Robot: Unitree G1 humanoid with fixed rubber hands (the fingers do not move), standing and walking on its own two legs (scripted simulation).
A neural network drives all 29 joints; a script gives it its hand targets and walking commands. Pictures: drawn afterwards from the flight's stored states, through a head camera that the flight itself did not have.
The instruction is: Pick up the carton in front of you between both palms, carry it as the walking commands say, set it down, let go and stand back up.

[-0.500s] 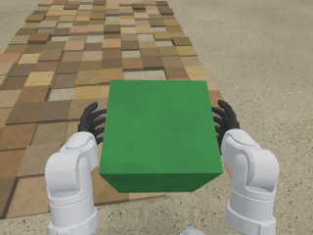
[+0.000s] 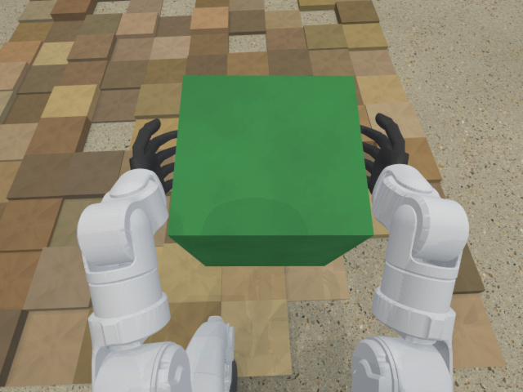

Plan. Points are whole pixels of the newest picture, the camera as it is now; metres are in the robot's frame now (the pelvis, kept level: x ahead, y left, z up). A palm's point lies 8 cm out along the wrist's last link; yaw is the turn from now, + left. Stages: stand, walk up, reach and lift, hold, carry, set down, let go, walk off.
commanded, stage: carry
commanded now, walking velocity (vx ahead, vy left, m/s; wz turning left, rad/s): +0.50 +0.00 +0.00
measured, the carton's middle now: (266, 188) +0.40 +0.02 +0.05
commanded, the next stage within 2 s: none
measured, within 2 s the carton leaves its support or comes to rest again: neither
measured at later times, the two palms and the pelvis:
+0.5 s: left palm out of the picture +0.73 +0.11 +0.20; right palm out of the picture +0.71 -0.19 +0.21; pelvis +0.36 -0.01 +0.04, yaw -2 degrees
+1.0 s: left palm out of the picture +1.05 +0.10 +0.09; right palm out of the picture +1.04 -0.20 +0.10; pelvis +0.69 -0.04 +0.01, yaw -2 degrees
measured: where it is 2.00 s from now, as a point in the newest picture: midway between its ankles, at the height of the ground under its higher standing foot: (302, 121)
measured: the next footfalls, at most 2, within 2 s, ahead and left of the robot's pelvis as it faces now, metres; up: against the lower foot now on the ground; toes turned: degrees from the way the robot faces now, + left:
left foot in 0.12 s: +0.30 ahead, +0.10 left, +0.05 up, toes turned +4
right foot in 0.54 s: +0.53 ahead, -0.13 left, +0.01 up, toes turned -6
